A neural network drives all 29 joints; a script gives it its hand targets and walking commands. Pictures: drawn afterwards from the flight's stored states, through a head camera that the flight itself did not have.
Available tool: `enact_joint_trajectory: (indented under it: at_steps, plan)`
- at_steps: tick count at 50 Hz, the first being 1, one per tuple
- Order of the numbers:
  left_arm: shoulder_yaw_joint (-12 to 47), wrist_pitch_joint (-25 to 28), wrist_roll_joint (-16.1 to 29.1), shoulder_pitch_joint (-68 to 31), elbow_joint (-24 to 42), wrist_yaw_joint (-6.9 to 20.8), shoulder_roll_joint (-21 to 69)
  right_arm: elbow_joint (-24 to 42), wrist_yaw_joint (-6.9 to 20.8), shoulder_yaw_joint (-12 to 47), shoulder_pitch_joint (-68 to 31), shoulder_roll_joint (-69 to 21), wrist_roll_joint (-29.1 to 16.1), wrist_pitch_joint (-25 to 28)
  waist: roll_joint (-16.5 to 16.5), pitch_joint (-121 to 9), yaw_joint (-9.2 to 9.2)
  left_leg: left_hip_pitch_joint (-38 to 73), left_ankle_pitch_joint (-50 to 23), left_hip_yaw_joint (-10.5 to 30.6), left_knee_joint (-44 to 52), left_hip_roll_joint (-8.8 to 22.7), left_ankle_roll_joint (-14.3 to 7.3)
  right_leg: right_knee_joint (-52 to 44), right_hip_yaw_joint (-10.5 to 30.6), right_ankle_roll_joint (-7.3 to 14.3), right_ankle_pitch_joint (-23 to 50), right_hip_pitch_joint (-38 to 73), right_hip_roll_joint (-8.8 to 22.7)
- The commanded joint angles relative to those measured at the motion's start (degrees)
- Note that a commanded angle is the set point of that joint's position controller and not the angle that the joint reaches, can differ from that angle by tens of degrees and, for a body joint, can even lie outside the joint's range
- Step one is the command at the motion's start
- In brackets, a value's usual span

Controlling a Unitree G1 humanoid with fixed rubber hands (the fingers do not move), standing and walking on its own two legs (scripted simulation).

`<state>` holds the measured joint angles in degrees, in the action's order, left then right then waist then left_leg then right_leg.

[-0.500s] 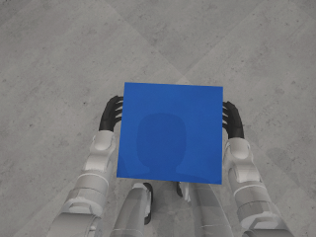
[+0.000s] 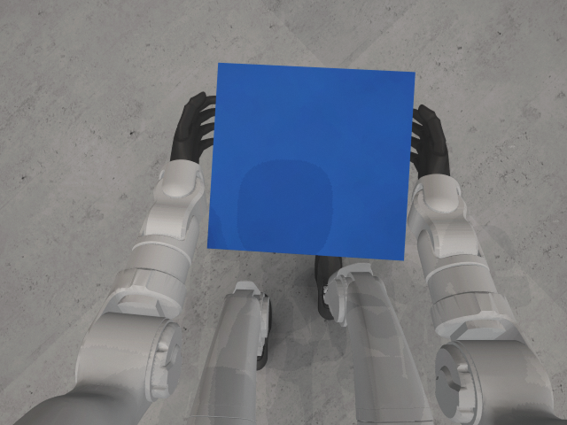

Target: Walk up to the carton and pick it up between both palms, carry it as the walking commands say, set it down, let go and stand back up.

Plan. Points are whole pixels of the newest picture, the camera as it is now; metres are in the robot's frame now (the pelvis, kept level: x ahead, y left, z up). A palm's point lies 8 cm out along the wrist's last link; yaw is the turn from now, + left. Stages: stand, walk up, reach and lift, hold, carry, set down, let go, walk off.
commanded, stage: set down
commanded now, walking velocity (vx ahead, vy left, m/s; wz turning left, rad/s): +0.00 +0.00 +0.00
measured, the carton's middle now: (305, 175) +0.43 -0.02 -0.22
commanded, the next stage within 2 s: none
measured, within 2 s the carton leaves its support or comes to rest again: rests again in 1.68 s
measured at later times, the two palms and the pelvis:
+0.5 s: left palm (203, 142) +0.49 +0.14 -0.21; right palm (406, 158) +0.45 -0.18 -0.22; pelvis -0.02 +0.00 -0.09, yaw +0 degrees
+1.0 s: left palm (220, 137) +0.52 +0.13 -0.30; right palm (393, 155) +0.47 -0.18 -0.31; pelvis -0.02 +0.01 -0.15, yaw +2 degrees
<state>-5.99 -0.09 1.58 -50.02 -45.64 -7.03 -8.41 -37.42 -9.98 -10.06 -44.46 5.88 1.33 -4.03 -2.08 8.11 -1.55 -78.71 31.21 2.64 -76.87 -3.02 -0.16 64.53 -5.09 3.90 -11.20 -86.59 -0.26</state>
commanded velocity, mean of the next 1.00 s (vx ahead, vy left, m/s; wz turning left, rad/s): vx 0.00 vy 0.00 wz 0.00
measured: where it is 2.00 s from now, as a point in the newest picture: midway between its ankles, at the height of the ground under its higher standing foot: (293, 319)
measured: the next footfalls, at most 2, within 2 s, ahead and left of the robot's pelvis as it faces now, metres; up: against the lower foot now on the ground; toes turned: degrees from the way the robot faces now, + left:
none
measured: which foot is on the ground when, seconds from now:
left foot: down 0.00-1.00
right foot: down 0.00-1.00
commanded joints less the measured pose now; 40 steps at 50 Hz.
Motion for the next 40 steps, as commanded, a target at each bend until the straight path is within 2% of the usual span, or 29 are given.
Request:
enact_joint_trajectory:
  at_steps: [1,7,9,10,12,13,14,22,24,25,27,29,30,32,34,35,39,40]
  plan:
    - [16.5,1.9,1.1,-28.9,8.3,6.1,26.9,7.8,5.5,15.8,-31.9,-31.9,-5.4,2.0,0.1,-65.5,-0.05,-12.0,-8.7,1.1,6.6,-3.0,0.3,10.5,14.1,-2.9,12.2,51.8,-4.1]
    - [19.1,0.9,1.6,-36.5,11.1,8.3,32.8,10.6,7.3,19.2,-38.4,-39.6,-6.4,0.5,1.3,-72.3,-0.65,-20.8,-9.7,0.8,1.2,-4.2,0.7,16.6,15.2,-3.0,21.2,55.4,-4.3]
    - [20.1,0.3,2.1,-38.7,10.3,9.0,34.4,11.0,7.5,19.6,-40.4,-40.9,-6.7,0.0,1.4,-73.5,-1.60,-23.6,-8.1,0.8,-0.2,-4.4,0.9,18.3,15.1,-3.2,21.8,55.5,-4.1]
    - [19.9,-0.1,2.1,-38.8,10.3,9.4,34.9,11.0,7.7,20.1,-41.1,-41.9,-7.0,-0.5,1.8,-74.2,-1.12,-24.5,-8.2,0.5,-1.0,-4.5,0.9,19.0,15.2,-3.4,22.4,56.0,-4.1]
    - [20.3,-0.8,2.5,-41.0,10.4,10.1,36.7,11.9,8.1,20.8,-43.8,-43.1,-7.6,-1.2,1.3,-75.6,-1.14,-25.2,-7.4,0.3,-2.3,-4.7,0.8,20.2,15.2,-3.5,21.5,55.2,-4.2]
    - [20.3,-1.2,2.5,-42.0,9.7,10.5,36.8,11.5,8.2,20.5,-44.5,-43.0,-7.5,-1.6,1.6,-75.9,-1.75,-26.7,-6.4,0.1,-3.3,-4.7,1.0,20.8,15.3,-3.6,20.7,55.1,-4.1]
    - [20.0,-1.6,2.6,-42.2,10.0,10.7,37.3,12.6,8.4,21.2,-46.1,-43.6,-8.0,-1.9,1.5,-76.7,-0.95,-26.2,-6.7,0.1,-3.7,-4.8,0.7,21.6,15.0,-3.7,20.4,54.6,-4.1]
    - [17.7,-5.3,1.7,-51.3,6.1,13.1,40.8,8.0,10.3,16.8,-54.3,-44.0,-7.2,-5.1,-1.5,-71.2,-3.24,-28.8,-2.0,0.1,-7.0,-4.6,0.1,25.6,12.1,-3.4,8.8,40.5,-4.5]
    - [17.6,-6.0,1.7,-52.9,5.8,13.6,41.9,8.4,10.8,16.1,-56.4,-43.5,-7.0,-5.5,-1.9,-72.0,-4.31,-28.2,-2.2,0.2,-8.0,-4.6,-0.2,26.7,11.2,-3.4,8.0,38.1,-4.5]
    - [17.0,-6.5,1.4,-53.0,4.9,13.9,41.9,7.8,11.1,15.7,-57.3,-43.8,-6.9,-5.9,-1.9,-71.2,-3.85,-28.8,-2.2,0.1,-8.4,-4.6,-0.3,27.1,11.1,-3.4,7.5,37.0,-4.5]
    - [16.6,-7.4,1.1,-54.8,4.0,14.3,42.9,6.9,11.7,14.3,-58.9,-43.0,-6.4,-6.4,-2.2,-70.4,-4.89,-29.1,-1.3,0.1,-9.2,-4.6,-0.4,27.9,10.4,-3.2,5.6,34.5,-4.5]
    - [16.2,-8.1,0.9,-56.2,3.4,14.9,43.1,6.1,12.1,13.5,-60.1,-42.8,-5.8,-7.1,-2.5,-70.5,-5.08,-30.0,-0.8,-0.3,-10.3,-4.6,-0.3,28.5,10.4,-3.2,4.3,33.9,-4.3]
    - [16.5,-8.5,0.9,-56.1,3.0,15.1,43.9,5.9,12.3,12.7,-60.1,-42.6,-5.4,-7.2,-2.8,-70.8,-6.05,-30.3,-0.8,-0.1,-10.6,-4.5,-0.2,29.3,9.8,-3.1,4.7,33.1,-4.3]
    - [16.3,-9.0,0.9,-57.4,3.1,15.6,44.0,6.2,12.7,12.3,-61.2,-42.2,-5.2,-7.6,-3.2,-71.1,-6.09,-30.7,-1.2,-0.4,-11.6,-4.6,-0.3,30.1,9.6,-3.1,4.9,31.7,-4.3]
    - [16.2,-9.5,0.8,-57.3,2.1,16.0,44.9,6.0,13.1,11.6,-61.9,-41.7,-4.6,-7.8,-3.3,-70.7,-6.95,-32.3,-1.2,-0.3,-12.2,-4.7,-0.1,31.2,9.1,-3.0,5.8,31.2,-4.1]
    - [16.1,-9.6,0.8,-58.3,2.4,16.1,44.6,5.9,13.2,11.4,-62.5,-41.6,-4.7,-7.9,-3.9,-70.7,-6.61,-33.0,-1.3,-0.6,-12.7,-4.7,-0.1,31.9,9.3,-2.9,6.2,30.7,-4.0]
    - [17.1,-9.9,1.7,-59.7,4.4,16.5,44.5,7.9,13.8,11.6,-63.4,-40.7,-5.0,-8.0,-4.3,-73.5,-7.73,-34.6,-3.0,-0.6,-14.6,-4.9,0.1,34.5,9.0,-2.8,10.7,31.5,-3.8]
    - [17.4,-9.8,1.7,-59.9,5.0,16.4,44.2,8.1,13.9,11.7,-63.6,-40.8,-5.0,-8.1,-4.7,-74.2,-7.28,-35.2,-3.4,-0.7,-14.9,-4.9,0.3,35.3,9.2,-2.7,12.1,32.2,-3.7]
